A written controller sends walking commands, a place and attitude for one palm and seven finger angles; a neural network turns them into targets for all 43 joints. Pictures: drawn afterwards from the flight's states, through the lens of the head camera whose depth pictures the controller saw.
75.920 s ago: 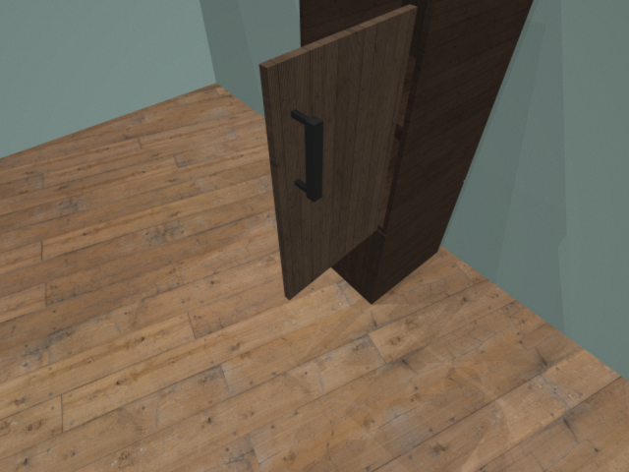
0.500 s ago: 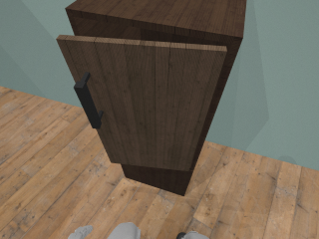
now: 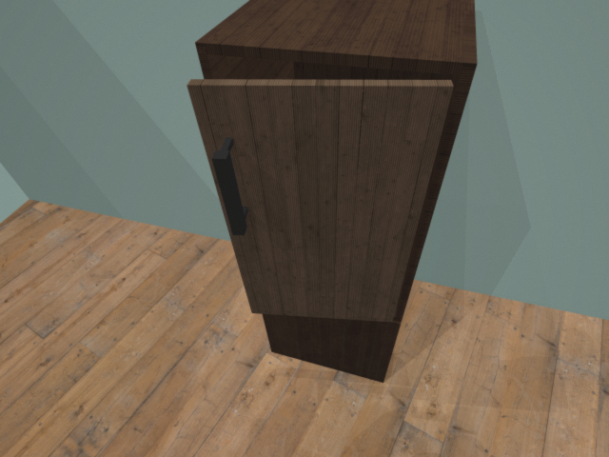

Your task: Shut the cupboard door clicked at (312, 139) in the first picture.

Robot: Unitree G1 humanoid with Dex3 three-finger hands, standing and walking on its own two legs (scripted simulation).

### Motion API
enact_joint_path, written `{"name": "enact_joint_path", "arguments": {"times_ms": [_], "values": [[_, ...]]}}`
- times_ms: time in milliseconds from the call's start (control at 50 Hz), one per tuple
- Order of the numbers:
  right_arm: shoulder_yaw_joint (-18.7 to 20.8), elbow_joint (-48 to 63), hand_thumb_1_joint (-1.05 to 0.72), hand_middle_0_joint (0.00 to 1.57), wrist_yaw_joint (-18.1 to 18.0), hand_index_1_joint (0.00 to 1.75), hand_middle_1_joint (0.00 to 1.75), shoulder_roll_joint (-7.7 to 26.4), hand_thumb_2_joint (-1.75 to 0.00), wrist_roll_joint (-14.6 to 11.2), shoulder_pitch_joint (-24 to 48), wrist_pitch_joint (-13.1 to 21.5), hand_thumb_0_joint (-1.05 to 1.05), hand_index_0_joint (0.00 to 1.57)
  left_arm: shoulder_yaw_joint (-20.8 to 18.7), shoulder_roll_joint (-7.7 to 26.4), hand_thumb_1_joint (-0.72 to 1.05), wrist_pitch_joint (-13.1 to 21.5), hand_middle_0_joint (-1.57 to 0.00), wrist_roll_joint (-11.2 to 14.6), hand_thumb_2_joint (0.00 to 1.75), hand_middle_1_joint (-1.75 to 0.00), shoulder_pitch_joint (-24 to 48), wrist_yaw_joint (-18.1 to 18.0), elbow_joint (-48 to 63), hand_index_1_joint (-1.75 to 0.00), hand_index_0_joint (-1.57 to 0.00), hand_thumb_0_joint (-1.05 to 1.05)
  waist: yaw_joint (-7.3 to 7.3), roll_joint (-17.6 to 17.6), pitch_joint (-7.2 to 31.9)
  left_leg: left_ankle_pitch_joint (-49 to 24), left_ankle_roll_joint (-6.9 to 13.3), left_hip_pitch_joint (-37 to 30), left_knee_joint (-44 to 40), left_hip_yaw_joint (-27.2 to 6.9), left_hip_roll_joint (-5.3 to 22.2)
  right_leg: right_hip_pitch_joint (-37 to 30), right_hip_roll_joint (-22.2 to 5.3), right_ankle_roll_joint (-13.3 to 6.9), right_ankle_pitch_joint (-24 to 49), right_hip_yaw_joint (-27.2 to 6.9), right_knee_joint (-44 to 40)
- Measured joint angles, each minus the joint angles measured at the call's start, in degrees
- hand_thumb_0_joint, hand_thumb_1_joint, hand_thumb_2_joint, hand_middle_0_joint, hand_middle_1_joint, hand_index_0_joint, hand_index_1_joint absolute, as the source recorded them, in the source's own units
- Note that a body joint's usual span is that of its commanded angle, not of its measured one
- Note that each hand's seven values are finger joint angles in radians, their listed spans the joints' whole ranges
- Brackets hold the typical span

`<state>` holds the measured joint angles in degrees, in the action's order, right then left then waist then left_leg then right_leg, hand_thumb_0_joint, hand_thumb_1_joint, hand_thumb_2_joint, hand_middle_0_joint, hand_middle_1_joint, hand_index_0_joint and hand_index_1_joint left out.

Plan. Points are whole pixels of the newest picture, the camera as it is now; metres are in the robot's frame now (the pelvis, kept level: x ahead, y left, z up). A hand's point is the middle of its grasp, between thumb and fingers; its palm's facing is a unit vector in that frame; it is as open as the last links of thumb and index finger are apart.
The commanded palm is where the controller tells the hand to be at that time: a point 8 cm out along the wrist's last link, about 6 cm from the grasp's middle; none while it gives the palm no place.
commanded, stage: come to a stop and stand still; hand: left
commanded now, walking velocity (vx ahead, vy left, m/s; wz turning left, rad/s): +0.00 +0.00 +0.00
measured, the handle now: (234, 188) +0.48 +0.15 +0.10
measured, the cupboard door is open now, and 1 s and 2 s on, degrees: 11 11 11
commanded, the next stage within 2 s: look again from close up in 0.40 s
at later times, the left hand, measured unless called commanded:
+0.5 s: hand out of the picture +0.03 +0.21 -0.15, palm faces +0.01 -0.97 -0.23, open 7.3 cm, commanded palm none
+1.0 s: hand out of the picture +0.06 +0.20 -0.16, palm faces +0.03 -0.98 -0.20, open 7.3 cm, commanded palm none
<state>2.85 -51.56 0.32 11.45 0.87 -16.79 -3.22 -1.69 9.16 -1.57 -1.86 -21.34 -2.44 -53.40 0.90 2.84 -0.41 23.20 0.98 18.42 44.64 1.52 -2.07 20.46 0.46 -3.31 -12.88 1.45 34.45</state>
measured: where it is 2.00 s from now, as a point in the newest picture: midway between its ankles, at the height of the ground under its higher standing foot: outside the picture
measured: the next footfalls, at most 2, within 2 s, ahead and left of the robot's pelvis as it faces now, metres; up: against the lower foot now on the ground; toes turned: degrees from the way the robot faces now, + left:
left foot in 0.06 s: +0.02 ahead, +0.12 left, +0.00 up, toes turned +2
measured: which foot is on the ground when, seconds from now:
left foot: up 0.00-0.04, down 0.06-1.00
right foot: down 0.00-1.00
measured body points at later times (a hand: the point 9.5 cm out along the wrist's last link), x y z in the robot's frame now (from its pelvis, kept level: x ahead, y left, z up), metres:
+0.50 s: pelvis -0.01 +0.02 +0.01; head -0.02 +0.01 +0.46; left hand +0.03 +0.26 -0.14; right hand -0.02 -0.19 -0.16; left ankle -0.02 +0.12 -0.73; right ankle +0.06 -0.09 -0.73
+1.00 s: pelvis +0.04 +0.02 +0.01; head +0.05 +0.02 +0.46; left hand +0.06 +0.25 -0.14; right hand +0.05 -0.20 -0.15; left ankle -0.02 +0.12 -0.73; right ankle +0.06 -0.10 -0.73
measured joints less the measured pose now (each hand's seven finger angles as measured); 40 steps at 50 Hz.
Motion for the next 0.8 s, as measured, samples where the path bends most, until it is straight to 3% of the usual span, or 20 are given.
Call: {"name": "enact_joint_path", "arguments": {"times_ms": [60, 120, 240, 340, 800], "values": [[-0.19, -1.66, -0.93, 0.2, -0.2, 0.3, 0.3, -0.24, -0.9, 0.09, -2.04, 0.97, 0.0, 0.2, 0.05, 0.39, 0.91, 0.19, -0.2, 0.17, 0.89, -0.3, 0.79, -0.04, -0.02, -0.3, -0.2, 0.0, -0.41, -2.51, 0.17, -4.16, 0.05, -6.13, -12.74, -0.02, 0.74, 1.58, -0.61, 1.12, 0.73, -1.04, 0.29], [-0.62, -3.77, -0.92, 0.2, -0.81, 0.3, 0.3, -0.88, -0.9, 0.41, -3.23, 1.66, 0.0, 0.2, 0.15, 0.38, 0.91, 0.06, -0.2, 0.78, 0.89, -0.3, 2.66, 0.08, -1.13, -0.3, -0.2, 0.0, -0.65, -4.83, -0.87, -6.5, 0.51, -7.85, -15.57, 1.73, -0.59, 1.14, -0.84, 1.86, -0.87, -4.08, 0.12], [-1.82, -6.67, -0.92, 0.2, -1.28, 0.3, 0.3, -2.11, -0.9, 0.21, -4.55, 1.98, 0.01, 0.2, 0.3, 0.94, 0.92, 0.63, -0.21, 0.87, 0.89, -0.3, 5.07, 0.63, -2.16, -0.3, -0.2, 0.0, -1.65, -4.37, -1.45, -6.95, 1.14, -8.95, -16.43, 2.42, -0.76, -1.07, -0.66, 2.68, 4.39, -5.3, -3.91], [-2.44, -7.73, -0.91, 0.2, -0.82, 0.3, 0.3, -3.08, -0.9, 0.4, -4.77, 1.9, 0.01, 0.2, 0.55, 0.83, 0.92, 0.6, -0.2, 0.78, 0.89, -0.3, 5.48, 0.88, -2.67, -0.3, -0.2, 0.0, -1.97, -2.84, -0.31, -7.02, 1.26, -9.23, -16.8, 1.94, -0.41, -2.0, -0.32, 2.9, 3.36, -4.95, -5.14], [-3.17, -9.54, -0.91, 0.2, -1.84, 0.3, 0.3, -2.58, -0.9, -0.27, -0.61, 4.42, 0.01, 0.2, 1.73, -1.0, 0.92, 2.24, -0.2, 1.24, 0.89, -0.3, 3.18, 0.44, -7.76, -0.3, -0.2, 0.01, -1.0, -2.6, -0.65, -5.73, 0.78, -11.69, -20.26, -0.04, 0.47, -4.96, 0.52, 3.03, 2.99, -3.54, -8.83]]}}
